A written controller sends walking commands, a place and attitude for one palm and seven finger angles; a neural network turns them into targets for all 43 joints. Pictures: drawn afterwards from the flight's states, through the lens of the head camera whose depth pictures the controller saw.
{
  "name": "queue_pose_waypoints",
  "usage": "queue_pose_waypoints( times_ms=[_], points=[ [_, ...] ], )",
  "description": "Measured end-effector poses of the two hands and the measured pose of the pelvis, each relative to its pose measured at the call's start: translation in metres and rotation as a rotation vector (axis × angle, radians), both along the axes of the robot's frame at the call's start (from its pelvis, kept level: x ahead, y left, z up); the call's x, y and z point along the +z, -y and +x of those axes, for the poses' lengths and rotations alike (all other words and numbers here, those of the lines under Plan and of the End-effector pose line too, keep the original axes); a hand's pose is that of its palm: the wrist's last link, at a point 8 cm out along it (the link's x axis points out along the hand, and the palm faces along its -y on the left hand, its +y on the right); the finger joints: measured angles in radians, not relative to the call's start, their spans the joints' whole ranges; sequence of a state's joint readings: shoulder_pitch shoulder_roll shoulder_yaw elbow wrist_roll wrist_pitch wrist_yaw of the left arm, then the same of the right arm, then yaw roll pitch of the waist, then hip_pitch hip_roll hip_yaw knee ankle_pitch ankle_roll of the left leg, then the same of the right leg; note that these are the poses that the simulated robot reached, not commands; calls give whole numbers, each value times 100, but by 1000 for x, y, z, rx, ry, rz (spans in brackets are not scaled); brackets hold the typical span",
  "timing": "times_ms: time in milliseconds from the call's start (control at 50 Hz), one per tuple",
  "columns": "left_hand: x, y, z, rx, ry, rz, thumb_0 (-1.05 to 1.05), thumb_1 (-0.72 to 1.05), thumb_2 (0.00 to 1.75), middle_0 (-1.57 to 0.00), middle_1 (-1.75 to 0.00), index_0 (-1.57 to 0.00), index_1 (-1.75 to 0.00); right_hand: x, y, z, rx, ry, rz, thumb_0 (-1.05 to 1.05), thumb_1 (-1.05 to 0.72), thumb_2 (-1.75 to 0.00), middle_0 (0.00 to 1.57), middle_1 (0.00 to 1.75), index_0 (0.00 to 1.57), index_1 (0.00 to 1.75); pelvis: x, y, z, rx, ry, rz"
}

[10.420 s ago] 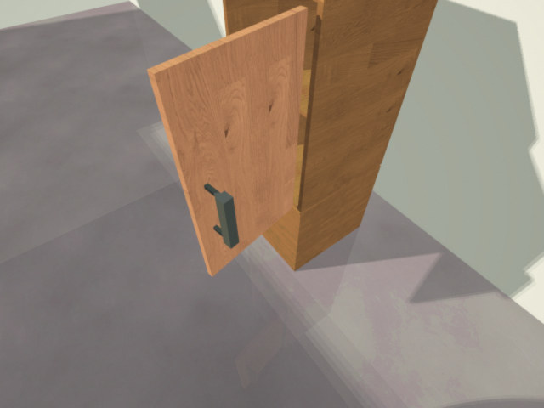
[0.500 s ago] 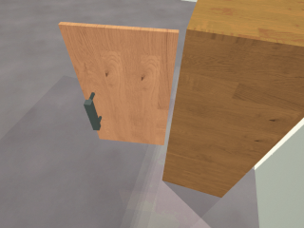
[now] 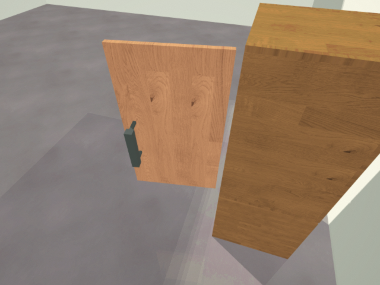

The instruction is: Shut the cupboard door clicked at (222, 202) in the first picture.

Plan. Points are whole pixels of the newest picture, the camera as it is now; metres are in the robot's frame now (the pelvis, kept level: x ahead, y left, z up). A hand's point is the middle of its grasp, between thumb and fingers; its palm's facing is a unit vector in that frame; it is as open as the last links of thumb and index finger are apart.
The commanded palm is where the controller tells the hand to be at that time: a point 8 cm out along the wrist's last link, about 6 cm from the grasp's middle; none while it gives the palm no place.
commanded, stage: look again from close up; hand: left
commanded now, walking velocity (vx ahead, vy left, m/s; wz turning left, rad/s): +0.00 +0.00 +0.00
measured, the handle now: (135, 144) +0.57 +0.23 -0.09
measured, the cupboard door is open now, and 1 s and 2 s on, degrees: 100 100 100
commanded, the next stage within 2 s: shuffle to correct the standing spot in 0.12 s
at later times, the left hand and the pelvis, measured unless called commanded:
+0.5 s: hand out of the picture -0.01 +0.21 -0.17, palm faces -0.05 -0.97 -0.24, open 7.4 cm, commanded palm none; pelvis +0.01 +0.01 +0.00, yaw -3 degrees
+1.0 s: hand (107, 284) +0.17 +0.22 -0.17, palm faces -0.02 -0.97 -0.26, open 7.3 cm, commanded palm none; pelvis +0.10 +0.03 -0.01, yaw -4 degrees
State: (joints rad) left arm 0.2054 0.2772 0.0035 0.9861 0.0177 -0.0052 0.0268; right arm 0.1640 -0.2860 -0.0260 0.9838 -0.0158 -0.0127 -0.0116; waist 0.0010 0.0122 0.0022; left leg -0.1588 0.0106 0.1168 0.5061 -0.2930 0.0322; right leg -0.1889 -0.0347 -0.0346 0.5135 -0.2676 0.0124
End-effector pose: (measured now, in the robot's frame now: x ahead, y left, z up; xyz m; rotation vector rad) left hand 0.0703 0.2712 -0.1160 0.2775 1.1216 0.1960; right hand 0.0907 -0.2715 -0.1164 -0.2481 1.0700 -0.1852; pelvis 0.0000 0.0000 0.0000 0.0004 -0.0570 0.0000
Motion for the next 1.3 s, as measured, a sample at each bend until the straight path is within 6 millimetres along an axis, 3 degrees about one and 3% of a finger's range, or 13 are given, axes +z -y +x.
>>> queue_pose_waypoints(
  times_ms=[120, 280, 440, 540, 700, 860, 940, 1020, 1080, 1140, 1220, 1300],
  points=[
    [7, -17, -12, -9, -10, 23, 1, 90, 90, -20, -30, -20, -30, 10, 3, 4, 39, 26, -21, 0, -91, -90, 20, 30, 20, 30, 3, -6, -13, 4, -5, 1],
    [3, -26, -47, 12, -111, 29, 1, 90, 90, -20, -30, -20, -30, 2, 4, -25, 36, -82, -21, 0, -90, -90, 20, 30, 20, 30, 5, -9, -18, 8, -21, 1],
    [-14, 0, -79, 24, -268, -39, 1, 91, 90, -20, -29, -20, -30, -18, -19, -72, -36, -235, 46, 1, -91, -90, 20, 30, 20, 30, 2, -11, -3, -35, -35, 1],
    [-24, 20, -82, 31, -326, -100, 1, 90, 90, -20, -30, -20, -30, -27, -43, -97, -89, -323, 93, 1, -91, -90, 20, 30, 20, 30, -2, -16, 15, -49, -41, -3],
    [-39, 26, -47, 33, -333, -146, 1, 90, 90, -20, -30, -20, -30, -35, -80, -100, -147, -378, 123, 1, -91, -90, 20, 30, 20, 30, -11, -30, 46, -70, -34, 2],
    [-29, 16, 57, -50, -203, -86, 3, 94, 90, -20, -30, -20, -30, -41, -104, -103, -203, -440, 196, 0, -91, -90, 20, 30, 20, 30, -11, -28, 80, -96, -24, -8],
    [-27, 9, 90, -12, -75, -63, 2, 93, 90, -20, -29, -20, -30, -49, -100, -83, -184, -485, 198, 0, -90, -90, 20, 30, 20, 30, -17, -27, 95, -58, -20, -16],
    [-24, 2, 97, -15, -110, -62, 1, 92, 90, -20, -29, -20, -30, -42, -92, -29, -185, -386, 161, 1, -91, -90, 20, 30, 20, 30, -9, -36, 105, -71, -33, -11],
    [-33, -5, 102, -30, -151, -86, 1, 91, 90, -20, -29, -20, -30, -39, -91, 12, -182, -263, 129, 1, -91, -90, 20, 30, 20, 30, -11, -47, 112, -89, -34, -9],
    [-38, -12, 108, -30, -173, -104, 1, 91, 90, -20, -29, -20, -30, -34, -93, 40, -171, -194, 97, 1, -92, -90, 20, 30, 20, 30, -13, -57, 118, -106, -31, -1],
    [-32, -18, 115, -20, -167, -101, 1, 91, 90, -20, -29, -20, -30, -25, -98, 66, -131, -153, 87, 0, -92, -90, 20, 30, 20, 30, -6, -61, 120, -99, -41, 3],
    [-21, -19, 117, -26, -148, -80, 1, 91, 90, -20, -29, -20, -30, -24, -95, 78, -119, -126, 98, 0, -91, -90, 20, 30, 20, 30, -2, -57, 116, -102, -51, 3]
  ],
)
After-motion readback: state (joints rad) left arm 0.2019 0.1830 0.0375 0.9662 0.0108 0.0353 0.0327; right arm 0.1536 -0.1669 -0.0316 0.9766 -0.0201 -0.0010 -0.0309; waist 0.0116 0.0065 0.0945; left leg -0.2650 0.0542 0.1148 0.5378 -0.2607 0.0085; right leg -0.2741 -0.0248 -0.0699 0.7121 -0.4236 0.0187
